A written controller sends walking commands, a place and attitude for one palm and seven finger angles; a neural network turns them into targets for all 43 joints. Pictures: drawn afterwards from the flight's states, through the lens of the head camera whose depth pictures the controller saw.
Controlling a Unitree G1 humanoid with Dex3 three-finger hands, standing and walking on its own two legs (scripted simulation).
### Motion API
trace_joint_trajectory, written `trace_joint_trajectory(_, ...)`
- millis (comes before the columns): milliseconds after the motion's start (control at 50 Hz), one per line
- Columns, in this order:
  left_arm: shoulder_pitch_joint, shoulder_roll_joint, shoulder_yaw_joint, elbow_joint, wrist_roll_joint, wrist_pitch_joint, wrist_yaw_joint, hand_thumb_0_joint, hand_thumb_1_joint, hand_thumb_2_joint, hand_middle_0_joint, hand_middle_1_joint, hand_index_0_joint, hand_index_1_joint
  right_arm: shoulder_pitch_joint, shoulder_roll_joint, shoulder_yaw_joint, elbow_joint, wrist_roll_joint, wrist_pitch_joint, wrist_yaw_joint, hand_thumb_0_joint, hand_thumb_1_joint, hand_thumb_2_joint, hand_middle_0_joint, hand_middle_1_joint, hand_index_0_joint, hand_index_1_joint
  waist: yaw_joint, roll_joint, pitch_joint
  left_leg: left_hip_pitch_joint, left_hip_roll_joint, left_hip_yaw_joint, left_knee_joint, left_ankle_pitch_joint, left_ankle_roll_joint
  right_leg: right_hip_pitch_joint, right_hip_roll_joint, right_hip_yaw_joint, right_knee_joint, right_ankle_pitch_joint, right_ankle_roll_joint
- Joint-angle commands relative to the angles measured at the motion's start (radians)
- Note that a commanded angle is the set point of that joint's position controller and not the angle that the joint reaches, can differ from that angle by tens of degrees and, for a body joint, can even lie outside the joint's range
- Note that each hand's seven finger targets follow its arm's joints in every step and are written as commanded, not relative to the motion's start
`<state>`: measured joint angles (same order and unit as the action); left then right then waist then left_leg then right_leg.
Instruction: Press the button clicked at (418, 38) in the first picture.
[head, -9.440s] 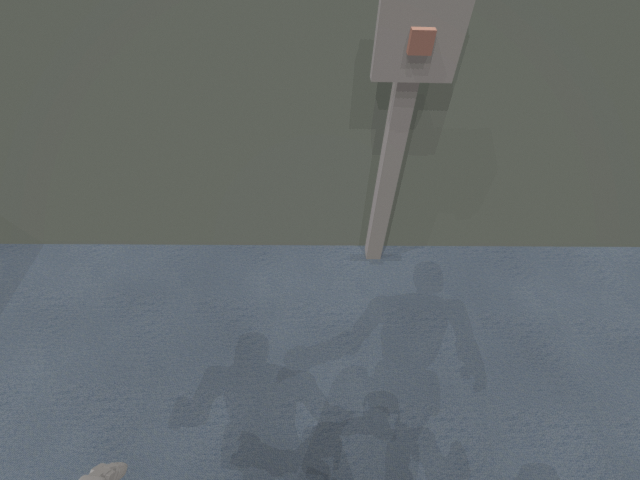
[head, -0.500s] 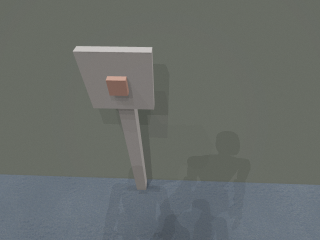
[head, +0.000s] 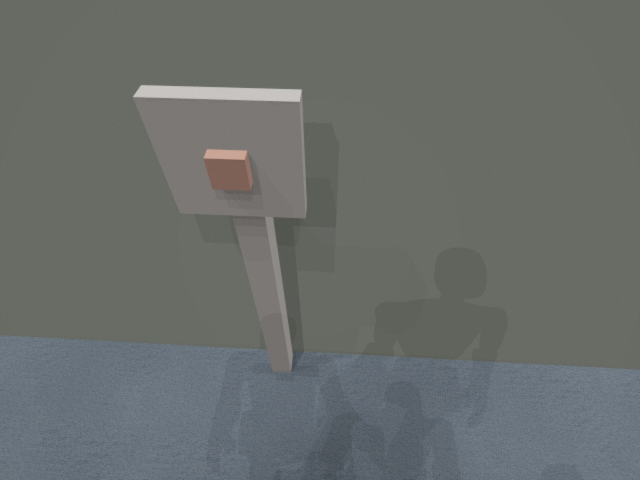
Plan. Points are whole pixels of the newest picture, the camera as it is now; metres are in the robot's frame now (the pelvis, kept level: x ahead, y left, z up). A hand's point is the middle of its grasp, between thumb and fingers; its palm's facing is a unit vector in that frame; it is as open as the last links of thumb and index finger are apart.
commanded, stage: come to a stop and stand still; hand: left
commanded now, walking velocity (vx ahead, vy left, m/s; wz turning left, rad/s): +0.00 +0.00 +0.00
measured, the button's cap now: (229, 168) +0.50 +0.17 +0.11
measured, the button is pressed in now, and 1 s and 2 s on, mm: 0 0 0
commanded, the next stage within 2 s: look again from close up in 0.72 s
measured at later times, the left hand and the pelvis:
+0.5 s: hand out of the picture +0.04 +0.30 -0.16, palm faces +0.00 -0.95 -0.30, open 7.4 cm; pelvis -0.04 +0.07 +0.00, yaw +0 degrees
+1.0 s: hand out of the picture -0.02 +0.29 -0.17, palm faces -0.02 -0.96 -0.27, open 7.4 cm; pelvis -0.04 +0.07 +0.01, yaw +0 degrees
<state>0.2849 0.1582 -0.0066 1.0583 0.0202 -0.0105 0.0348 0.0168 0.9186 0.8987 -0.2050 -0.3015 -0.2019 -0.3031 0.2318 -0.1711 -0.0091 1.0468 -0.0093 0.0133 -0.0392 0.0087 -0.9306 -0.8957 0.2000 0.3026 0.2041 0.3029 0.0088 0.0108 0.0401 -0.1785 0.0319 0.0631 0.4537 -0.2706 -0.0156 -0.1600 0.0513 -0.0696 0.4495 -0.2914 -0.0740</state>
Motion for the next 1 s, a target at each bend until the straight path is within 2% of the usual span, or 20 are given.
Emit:
trace_joint_trajectory(0, 0.088, 0.181, 0.052, -0.100, -0.004, -0.024, 0.028, 0.000, 0.900, 0.900, -0.200, -0.300, -0.200, -0.300, 0.043, -0.089, -0.034, -0.129, -0.010, -0.013, 0.005, 0.000, -0.900, -0.900, 0.200, 0.300, 0.200, 0.300, 0.001, -0.097, -0.163, -0.134, -0.010, -0.059, 0.129, -0.031, 0.033, 0.169, -0.287, 0.275, -0.019, 0.687, 0.027)
trace_joint_trajectory(20, 0.084, 0.178, 0.051, -0.106, -0.002, -0.022, 0.029, 0.000, 0.900, 0.900, -0.200, -0.300, -0.200, -0.300, 0.027, -0.091, -0.037, -0.136, -0.007, -0.005, 0.006, 0.000, -0.900, -0.900, 0.200, 0.300, 0.200, 0.300, 0.005, -0.104, -0.135, -0.162, -0.005, -0.067, 0.158, -0.088, 0.034, 0.156, -0.307, 0.285, -0.029, 0.662, 0.003)
trace_joint_trajectory(40, 0.069, 0.174, 0.046, -0.118, 0.001, -0.019, 0.030, 0.000, 0.900, 0.900, -0.200, -0.300, -0.200, -0.300, 0.027, -0.087, -0.035, -0.146, -0.009, -0.001, 0.011, 0.000, -0.900, -0.900, 0.200, 0.300, 0.200, 0.300, 0.002, -0.130, -0.122, -0.173, -0.008, -0.066, 0.163, -0.099, 0.036, 0.150, -0.302, 0.283, -0.037, 0.636, -0.007)
trace_joint_trajectory(60, 0.039, 0.188, 0.049, -0.131, 0.002, -0.019, 0.029, 0.000, 0.900, 0.900, -0.200, -0.300, -0.200, -0.300, 0.022, -0.103, -0.040, -0.148, -0.007, -0.002, 0.012, 0.000, -0.900, -0.900, 0.200, 0.300, 0.200, 0.300, -0.010, -0.150, -0.088, -0.160, 0.004, -0.076, 0.150, -0.087, 0.037, 0.097, -0.304, 0.272, -0.045, 0.566, -0.034)
trace_joint_trajectory(80, 0.004, 0.203, 0.051, -0.147, 0.001, -0.021, 0.027, 0.000, 0.900, 0.900, -0.200, -0.300, -0.200, -0.300, 0.017, -0.123, -0.043, -0.150, -0.006, -0.005, 0.013, 0.000, -0.900, -0.900, 0.200, 0.300, 0.200, 0.300, -0.019, -0.126, -0.064, -0.126, 0.010, -0.082, 0.106, -0.048, 0.039, 0.050, -0.288, 0.256, -0.049, 0.499, -0.048)
trace_joint_trajectory(120, -0.047, 0.225, 0.054, -0.165, -0.004, -0.020, 0.020, 0.000, 0.900, 0.900, -0.200, -0.300, -0.200, -0.300, 0.025, -0.156, -0.046, -0.133, -0.009, -0.017, 0.015, 0.000, -0.900, -0.900, 0.200, 0.300, 0.200, 0.300, -0.032, -0.064, -0.019, -0.030, 0.033, -0.091, 0.015, 0.116, 0.050, -0.057, -0.225, 0.198, -0.051, 0.339, -0.019)
trace_joint_trajectory(160, -0.060, 0.226, 0.051, -0.164, -0.008, -0.010, 0.012, 0.000, 0.900, 0.900, -0.200, -0.300, -0.200, -0.300, 0.003, -0.189, -0.044, -0.123, -0.011, -0.030, 0.017, 0.000, -0.900, -0.900, 0.200, 0.300, 0.200, 0.300, -0.015, 0.025, 0.005, -0.025, 0.076, -0.145, -0.028, 0.249, 0.074, -0.076, -0.152, 0.136, -0.019, 0.216, 0.019)
trace_joint_trajectory(180, -0.052, 0.226, 0.049, -0.154, -0.009, -0.008, 0.009, 0.000, 0.900, 0.900, -0.200, -0.300, -0.200, -0.300, -0.016, -0.205, -0.043, -0.125, -0.012, -0.034, 0.017, 0.000, -0.900, -0.900, 0.200, 0.300, 0.200, 0.300, -0.003, 0.023, 0.004, -0.049, 0.091, -0.164, -0.044, 0.253, 0.084, -0.056, -0.143, 0.122, -0.021, 0.175, 0.028)
trace_joint_trajectory(220, -0.060, 0.233, 0.047, -0.141, -0.009, -0.006, 0.003, 0.000, 0.900, 0.900, -0.200, -0.300, -0.200, -0.300, -0.035, -0.227, -0.041, -0.124, -0.013, -0.040, 0.017, 0.000, -0.900, -0.900, 0.200, 0.300, 0.200, 0.300, 0.001, 0.026, 0.006, -0.084, 0.096, -0.182, -0.084, 0.179, 0.087, -0.029, -0.137, 0.113, -0.030, 0.121, 0.032)
trace_joint_trajectory(300, -0.087, 0.259, 0.048, -0.129, -0.005, -0.005, -0.007, 0.000, 0.900, 0.900, -0.200, -0.300, -0.200, -0.300, -0.058, -0.266, -0.042, -0.119, -0.016, -0.050, 0.020, 0.000, -0.900, -0.900, 0.200, 0.300, 0.200, 0.300, 0.001, 0.042, -0.027, -0.086, 0.100, -0.211, -0.146, 0.078, 0.089, -0.001, -0.139, 0.103, -0.032, 0.104, 0.036)
trace_joint_trajectory(360, -0.108, 0.278, 0.049, -0.121, -0.001, -0.004, -0.012, 0.000, 0.900, 0.900, -0.200, -0.300, -0.200, -0.300, -0.077, -0.297, -0.046, -0.115, -0.015, -0.053, 0.023, 0.000, -0.900, -0.900, 0.200, 0.300, 0.200, 0.300, 0.004, 0.038, -0.021, -0.091, 0.107, -0.228, -0.192, 0.000, 0.091, -0.004, -0.141, 0.094, -0.039, 0.090, 0.040)
trace_joint_trajectory(500, -0.125, 0.300, 0.045, -0.087, 0.002, -0.003, -0.018, 0.000, 0.900, 0.900, -0.200, -0.300, -0.200, -0.300, -0.091, -0.332, -0.046, -0.088, -0.013, -0.053, 0.026, 0.000, -0.900, -0.900, 0.200, 0.300, 0.200, 0.300, -0.003, 0.012, -0.028, -0.070, 0.111, -0.242, -0.238, -0.063, 0.079, -0.010, -0.147, 0.096, -0.055, 0.087, 0.044)
trace_joint_trajectory(540, -0.117, 0.302, 0.044, -0.077, 0.002, -0.003, -0.018, 0.000, 0.900, 0.900, -0.200, -0.300, -0.200, -0.300, -0.093, -0.333, -0.045, -0.077, -0.012, -0.053, 0.027, 0.000, -0.900, -0.900, 0.200, 0.300, 0.200, 0.300, -0.002, 0.012, -0.046, -0.044, 0.112, -0.240, -0.240, -0.044, 0.076, -0.010, -0.152, 0.094, -0.060, 0.096, 0.045)
trace_joint_trajectory(600, -0.112, 0.305, 0.040, -0.057, 0.002, -0.001, -0.018, 0.000, 0.900, 0.900, -0.200, -0.300, -0.200, -0.300, -0.097, -0.337, -0.042, -0.062, -0.010, -0.050, 0.028, 0.000, -0.900, -0.900, 0.200, 0.300, 0.200, 0.300, -0.002, 0.009, -0.026, -0.056, 0.109, -0.239, -0.249, -0.068, 0.072, -0.009, -0.156, 0.099, -0.072, 0.090, 0.047)
trace_joint_trajectory(700, -0.102, 0.309, 0.033, -0.030, 0.000, -0.001, -0.017, 0.000, 0.900, 0.900, -0.200, -0.300, -0.200, -0.300, -0.094, -0.339, -0.037, -0.032, -0.007, -0.049, 0.027, 0.000, -0.900, -0.900, 0.200, 0.300, 0.200, 0.300, -0.006, 0.016, -0.035, -0.029, 0.107, -0.228, -0.245, -0.022, 0.064, -0.004, -0.162, 0.101, -0.082, 0.105, 0.050)
trace_joint_trajectory(920, -0.073, 0.281, 0.021, 0.007, -0.001, -0.006, -0.011, 0.000, 0.900, 0.900, -0.200, -0.300, -0.200, -0.300, -0.096, -0.305, -0.026, 0.013, -0.003, -0.046, 0.027, 0.000, -0.900, -0.900, 0.200, 0.300, 0.200, 0.300, -0.008, -0.007, -0.025, -0.003, 0.095, -0.195, -0.223, 0.054, 0.063, 0.006, -0.177, 0.111, -0.117, 0.131, 0.055)
trace_joint_trajectory(980, -0.069, 0.272, 0.020, 0.011, -0.002, -0.009, -0.009, 0.000, 0.900, 0.900, -0.200, -0.300, -0.200, -0.300, -0.092, -0.292, -0.023, 0.021, -0.003, -0.047, 0.026, 0.000, -0.900, -0.900, 0.200, 0.300, 0.200, 0.300, -0.009, -0.010, -0.035, 0.010, 0.091, -0.182, -0.205, 0.111, 0.062, 0.015, -0.180, 0.114, -0.121, 0.155, 0.056)
